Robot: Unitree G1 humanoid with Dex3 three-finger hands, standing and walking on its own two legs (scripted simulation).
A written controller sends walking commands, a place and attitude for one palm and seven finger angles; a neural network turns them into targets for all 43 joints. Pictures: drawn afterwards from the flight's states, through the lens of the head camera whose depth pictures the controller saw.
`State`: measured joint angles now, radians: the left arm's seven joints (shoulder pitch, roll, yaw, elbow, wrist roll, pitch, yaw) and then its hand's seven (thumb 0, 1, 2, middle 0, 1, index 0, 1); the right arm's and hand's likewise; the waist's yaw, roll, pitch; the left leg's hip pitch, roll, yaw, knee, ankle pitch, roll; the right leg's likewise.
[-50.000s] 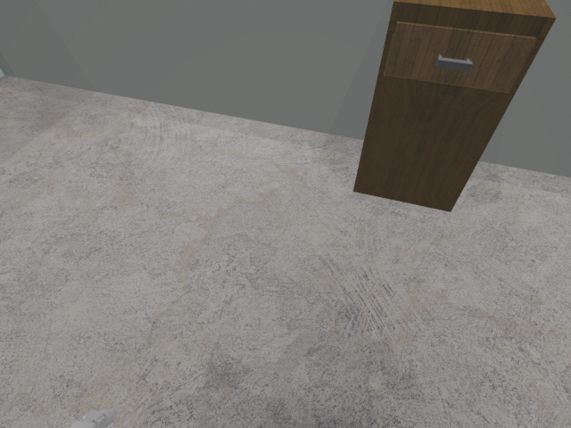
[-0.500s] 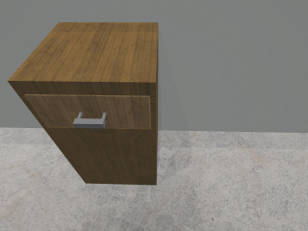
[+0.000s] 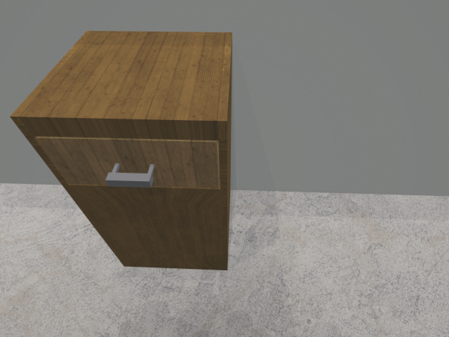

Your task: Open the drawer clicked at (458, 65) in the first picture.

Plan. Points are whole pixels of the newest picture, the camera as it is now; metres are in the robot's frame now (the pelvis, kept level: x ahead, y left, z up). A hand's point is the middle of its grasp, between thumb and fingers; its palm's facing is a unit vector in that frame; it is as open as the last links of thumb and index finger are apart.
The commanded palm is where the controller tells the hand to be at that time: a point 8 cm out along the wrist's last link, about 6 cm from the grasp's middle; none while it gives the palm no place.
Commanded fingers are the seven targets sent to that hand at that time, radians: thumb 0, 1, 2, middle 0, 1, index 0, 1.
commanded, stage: look again from close up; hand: left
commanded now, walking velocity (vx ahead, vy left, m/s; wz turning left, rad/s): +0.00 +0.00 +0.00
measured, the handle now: (132, 173) +0.49 +0.27 -0.05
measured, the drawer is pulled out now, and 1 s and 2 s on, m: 0.00 0.00 0.00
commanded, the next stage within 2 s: raise the hand with hooked fingers in 0.14 s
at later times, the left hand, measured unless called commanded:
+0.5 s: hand (112, 311) +0.17 +0.21 -0.05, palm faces -0.06 -0.42 -0.91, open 7.7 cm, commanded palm +0.12 +0.22 -0.04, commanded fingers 0.00 0.57 0.76 -0.22 -0.51 -0.22 -0.51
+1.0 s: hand (88, 305) +0.17 +0.25 -0.02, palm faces +0.02 -0.13 -0.99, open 10.5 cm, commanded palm +0.14 +0.25 +0.03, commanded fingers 0.00 -0.01 0.51 -0.27 -0.88 -0.27 -0.88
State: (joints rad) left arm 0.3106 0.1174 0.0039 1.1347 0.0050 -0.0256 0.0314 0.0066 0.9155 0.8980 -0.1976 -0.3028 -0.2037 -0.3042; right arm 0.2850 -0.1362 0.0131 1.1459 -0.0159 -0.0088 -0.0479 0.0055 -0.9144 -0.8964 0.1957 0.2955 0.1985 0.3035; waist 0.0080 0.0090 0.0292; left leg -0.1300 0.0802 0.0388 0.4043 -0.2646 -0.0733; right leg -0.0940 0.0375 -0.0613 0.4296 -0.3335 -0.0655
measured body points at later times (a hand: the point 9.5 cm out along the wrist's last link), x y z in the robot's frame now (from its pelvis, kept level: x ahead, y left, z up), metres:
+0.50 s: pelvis -0.04 +0.02 -0.03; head -0.02 -0.03 +0.42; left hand +0.17 +0.23 +0.00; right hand +0.12 -0.25 -0.14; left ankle -0.04 +0.17 -0.74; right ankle -0.06 -0.07 -0.74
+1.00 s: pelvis -0.08 +0.04 -0.03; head -0.07 +0.01 +0.42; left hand +0.17 +0.25 +0.03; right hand +0.12 -0.15 -0.13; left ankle -0.04 +0.17 -0.74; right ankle -0.06 -0.07 -0.74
